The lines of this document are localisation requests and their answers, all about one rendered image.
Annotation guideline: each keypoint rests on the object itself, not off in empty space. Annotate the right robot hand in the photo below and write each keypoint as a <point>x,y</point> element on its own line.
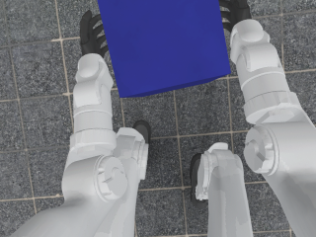
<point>239,11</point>

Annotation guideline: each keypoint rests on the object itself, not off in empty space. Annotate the left robot upper arm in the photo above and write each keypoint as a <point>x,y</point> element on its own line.
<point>90,187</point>

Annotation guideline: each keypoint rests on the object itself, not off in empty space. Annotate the robot left thigh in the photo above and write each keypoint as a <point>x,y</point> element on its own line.
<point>133,155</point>

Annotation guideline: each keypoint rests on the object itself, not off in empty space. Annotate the robot right foot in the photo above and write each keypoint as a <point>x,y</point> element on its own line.
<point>198,203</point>

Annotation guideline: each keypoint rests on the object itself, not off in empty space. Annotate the robot left forearm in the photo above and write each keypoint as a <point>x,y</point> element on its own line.
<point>92,110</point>

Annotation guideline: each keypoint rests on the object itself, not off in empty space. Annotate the left robot hand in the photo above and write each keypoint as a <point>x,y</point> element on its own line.
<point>88,37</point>

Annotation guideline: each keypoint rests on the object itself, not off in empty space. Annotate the right robot upper arm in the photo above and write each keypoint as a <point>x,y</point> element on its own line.
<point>285,154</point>

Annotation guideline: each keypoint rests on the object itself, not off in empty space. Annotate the carton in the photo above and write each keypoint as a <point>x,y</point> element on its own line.
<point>157,46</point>

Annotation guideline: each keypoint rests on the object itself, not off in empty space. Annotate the robot right forearm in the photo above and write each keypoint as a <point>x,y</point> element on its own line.
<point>261,77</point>

